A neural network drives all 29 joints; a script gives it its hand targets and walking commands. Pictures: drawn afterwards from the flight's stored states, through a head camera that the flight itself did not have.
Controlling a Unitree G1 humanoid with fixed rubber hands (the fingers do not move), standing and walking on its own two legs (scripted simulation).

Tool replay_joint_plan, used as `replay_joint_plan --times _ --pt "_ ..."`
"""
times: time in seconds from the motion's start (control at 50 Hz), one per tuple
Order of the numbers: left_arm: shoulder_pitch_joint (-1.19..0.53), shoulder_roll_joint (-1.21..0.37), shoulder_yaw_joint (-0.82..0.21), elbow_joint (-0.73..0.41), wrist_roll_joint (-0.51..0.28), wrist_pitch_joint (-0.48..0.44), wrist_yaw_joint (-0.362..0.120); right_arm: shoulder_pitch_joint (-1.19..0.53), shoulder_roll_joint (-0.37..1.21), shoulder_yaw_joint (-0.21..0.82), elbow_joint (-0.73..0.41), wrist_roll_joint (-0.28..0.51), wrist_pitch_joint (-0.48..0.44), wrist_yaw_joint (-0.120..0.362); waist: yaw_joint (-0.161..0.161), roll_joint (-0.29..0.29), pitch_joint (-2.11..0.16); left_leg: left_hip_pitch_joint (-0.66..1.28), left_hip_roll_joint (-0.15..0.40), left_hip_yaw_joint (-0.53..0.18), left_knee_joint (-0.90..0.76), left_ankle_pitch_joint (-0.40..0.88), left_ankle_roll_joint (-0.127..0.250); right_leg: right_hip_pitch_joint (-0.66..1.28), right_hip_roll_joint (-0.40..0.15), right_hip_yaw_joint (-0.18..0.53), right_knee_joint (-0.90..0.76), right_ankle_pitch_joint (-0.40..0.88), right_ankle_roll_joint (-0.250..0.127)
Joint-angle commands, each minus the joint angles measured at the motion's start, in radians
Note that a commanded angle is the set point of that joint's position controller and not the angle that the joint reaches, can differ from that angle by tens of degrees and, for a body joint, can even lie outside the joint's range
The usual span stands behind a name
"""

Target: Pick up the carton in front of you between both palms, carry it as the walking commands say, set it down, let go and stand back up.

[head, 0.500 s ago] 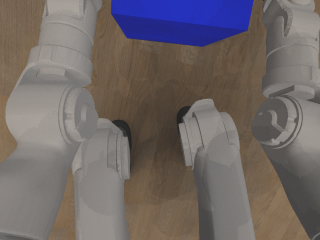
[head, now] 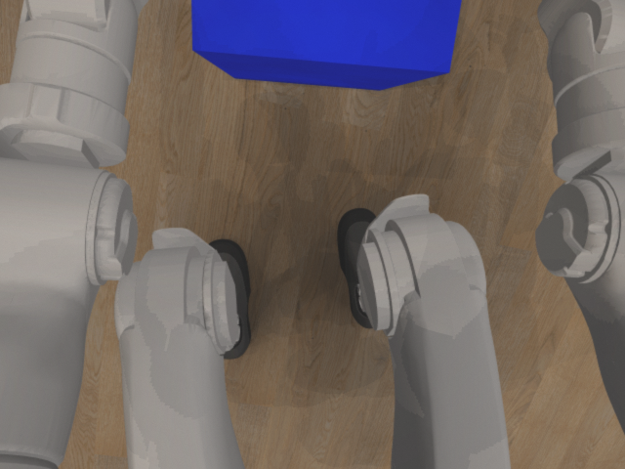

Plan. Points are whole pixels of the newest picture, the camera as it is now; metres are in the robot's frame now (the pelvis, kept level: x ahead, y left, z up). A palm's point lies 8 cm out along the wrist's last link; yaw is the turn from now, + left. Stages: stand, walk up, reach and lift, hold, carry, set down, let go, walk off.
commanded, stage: set down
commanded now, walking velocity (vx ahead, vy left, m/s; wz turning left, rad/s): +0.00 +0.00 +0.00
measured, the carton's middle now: out of the picture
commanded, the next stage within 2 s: let go in 0.90 s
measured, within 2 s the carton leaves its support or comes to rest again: neither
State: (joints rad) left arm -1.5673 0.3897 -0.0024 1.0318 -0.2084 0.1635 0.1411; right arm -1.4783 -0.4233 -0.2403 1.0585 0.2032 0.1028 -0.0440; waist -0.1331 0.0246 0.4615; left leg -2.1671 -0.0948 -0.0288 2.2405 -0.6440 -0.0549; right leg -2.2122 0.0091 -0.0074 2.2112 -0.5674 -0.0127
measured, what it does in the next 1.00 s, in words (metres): rises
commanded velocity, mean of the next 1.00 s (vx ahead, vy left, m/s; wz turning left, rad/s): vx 0.00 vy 0.00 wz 0.00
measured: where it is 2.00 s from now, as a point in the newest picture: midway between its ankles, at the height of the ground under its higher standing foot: (298, 302)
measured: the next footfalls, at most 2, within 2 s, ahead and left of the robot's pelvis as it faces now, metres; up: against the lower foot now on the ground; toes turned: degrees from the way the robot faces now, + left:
none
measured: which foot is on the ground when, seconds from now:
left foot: down 0.00-1.00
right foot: down 0.00-1.00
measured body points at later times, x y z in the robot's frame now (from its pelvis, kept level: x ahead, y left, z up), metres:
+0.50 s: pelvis +0.01 +0.00 +0.12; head +0.36 -0.03 +0.41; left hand +0.62 +0.09 +0.01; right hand +0.54 -0.29 +0.02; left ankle +0.10 +0.12 -0.33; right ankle +0.12 -0.11 -0.33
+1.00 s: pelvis +0.04 +0.00 +0.26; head +0.35 -0.03 +0.58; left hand +0.61 +0.10 +0.16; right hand +0.53 -0.30 +0.16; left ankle +0.10 +0.12 -0.33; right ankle +0.12 -0.11 -0.33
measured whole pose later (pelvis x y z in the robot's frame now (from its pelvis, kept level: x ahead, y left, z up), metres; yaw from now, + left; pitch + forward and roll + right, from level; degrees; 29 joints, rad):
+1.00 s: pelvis +0.04 +0.00 +0.26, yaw -1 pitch +46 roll +1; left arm -1.23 0.25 0.25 0.88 0.05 0.23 0.07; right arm -1.14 -0.30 -0.40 0.86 -0.01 0.19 0.06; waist -0.10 0.04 -0.04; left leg -1.61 -0.06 -0.06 1.19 -0.38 -0.03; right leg -1.66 0.04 0.03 1.17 -0.32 0.00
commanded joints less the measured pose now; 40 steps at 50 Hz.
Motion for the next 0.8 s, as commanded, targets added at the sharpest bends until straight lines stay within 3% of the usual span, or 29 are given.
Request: replay_joint_plan --times 0.0,0.08,0.2,0.28,0.36,0.44,0.6,0.7,0.78 --pt "-0.313 0.119 0.119 -0.159 0.070 0.034 0.010 -0.271 -0.132 0.000 -0.225 -0.021 0.049 -0.027 -0.027 -0.002 -1.522 0.432 -0.013 0.134 -0.266 0.178 0.038 0.969 0.027 -0.026 -0.294 0.437 0.038" --pt "-0.256 0.094 0.179 -0.073 0.118 0.057 -0.010 -0.225 -0.072 -0.019 -0.190 -0.070 0.083 -0.027 -0.020 -0.042 -1.373 0.361 -0.017 0.128 -0.350 0.110 0.049 0.880 0.034 -0.035 -0.382 0.332 0.050" --pt "-0.171 0.054 0.214 -0.021 0.170 0.033 -0.037 -0.154 -0.031 -0.081 -0.185 -0.138 0.066 -0.008 -0.022 -0.033 -1.360 0.365 -0.025 0.110 -0.443 0.195 0.043 0.818 0.038 -0.035 -0.455 0.423 0.061" --pt "-0.160 0.032 0.200 -0.085 0.176 0.032 -0.036 -0.094 -0.038 -0.111 -0.202 -0.149 0.067 0.009 -0.045 0.018 -1.446 0.484 -0.030 0.104 -0.506 0.251 0.030 0.808 0.043 -0.052 -0.509 0.469 0.060" --pt "-0.183 0.013 0.169 -0.218 0.165 0.056 -0.024 -0.068 -0.085 -0.130 -0.279 -0.139 0.081 0.021 -0.073 0.095 -1.579 0.676 -0.031 0.097 -0.571 0.313 0.014 0.809 0.048 -0.074 -0.575 0.497 0.050" --pt "-0.166 0.013 0.154 -0.286 0.156 0.101 -0.012 -0.056 -0.123 -0.130 -0.341 -0.111 0.113 0.033 -0.070 0.125 -1.666 0.813 -0.030 0.092 -0.645 0.360 0.008 0.850 0.055 -0.091 -0.653 0.517 0.042" --pt "-0.053 0.000 0.191 -0.280 0.179 0.110 -0.027 0.012 -0.084 -0.115 -0.341 -0.113 0.126 0.070 -0.031 0.053 -1.635 0.814 -0.029 0.081 -0.811 0.428 0.017 1.038 0.056 -0.062 -0.794 0.641 0.053" --pt "0.023 -0.019 0.224 -0.254 0.207 0.083 -0.048 0.065 -0.059 -0.137 -0.321 -0.152 0.103 0.083 -0.027 0.012 -1.576 0.802 -0.027 0.071 -0.929 0.459 0.019 1.140 0.054 -0.044 -0.897 0.708 0.060" --pt "0.048 -0.031 0.240 -0.252 0.224 0.064 -0.063 0.084 -0.042 -0.158 -0.319 -0.183 0.083 0.090 -0.024 0.016 -1.542 0.864 -0.021 0.062 -1.016 0.486 0.015 1.180 0.051 -0.037 -0.985 0.711 0.059"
